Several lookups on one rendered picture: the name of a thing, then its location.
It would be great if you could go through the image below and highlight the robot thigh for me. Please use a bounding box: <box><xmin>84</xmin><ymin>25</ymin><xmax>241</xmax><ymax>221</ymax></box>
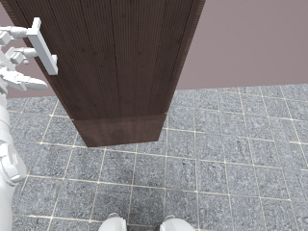
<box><xmin>160</xmin><ymin>218</ymin><xmax>195</xmax><ymax>231</ymax></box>
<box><xmin>98</xmin><ymin>217</ymin><xmax>127</xmax><ymax>231</ymax></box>

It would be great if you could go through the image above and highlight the cupboard door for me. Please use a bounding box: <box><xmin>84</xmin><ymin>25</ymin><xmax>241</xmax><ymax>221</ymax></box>
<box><xmin>6</xmin><ymin>0</ymin><xmax>201</xmax><ymax>120</ymax></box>

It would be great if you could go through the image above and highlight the handle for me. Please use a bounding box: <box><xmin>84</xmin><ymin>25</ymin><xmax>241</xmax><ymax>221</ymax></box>
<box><xmin>26</xmin><ymin>17</ymin><xmax>58</xmax><ymax>75</ymax></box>

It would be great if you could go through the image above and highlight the robot left upper arm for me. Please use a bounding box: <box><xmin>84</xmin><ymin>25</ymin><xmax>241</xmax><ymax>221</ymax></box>
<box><xmin>0</xmin><ymin>142</ymin><xmax>27</xmax><ymax>231</ymax></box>

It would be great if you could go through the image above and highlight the robot left thigh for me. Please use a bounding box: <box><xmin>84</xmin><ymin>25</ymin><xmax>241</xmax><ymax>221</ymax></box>
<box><xmin>98</xmin><ymin>217</ymin><xmax>127</xmax><ymax>231</ymax></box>

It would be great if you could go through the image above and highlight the robot right thigh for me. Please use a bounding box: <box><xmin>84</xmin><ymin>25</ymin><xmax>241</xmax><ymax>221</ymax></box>
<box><xmin>160</xmin><ymin>218</ymin><xmax>195</xmax><ymax>231</ymax></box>

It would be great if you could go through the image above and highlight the left robot forearm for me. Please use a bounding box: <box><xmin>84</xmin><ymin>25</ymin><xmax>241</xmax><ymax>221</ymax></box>
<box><xmin>0</xmin><ymin>82</ymin><xmax>14</xmax><ymax>146</ymax></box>

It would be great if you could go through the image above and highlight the left robot hand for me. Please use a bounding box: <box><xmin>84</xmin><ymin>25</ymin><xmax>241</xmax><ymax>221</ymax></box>
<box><xmin>0</xmin><ymin>26</ymin><xmax>48</xmax><ymax>91</ymax></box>

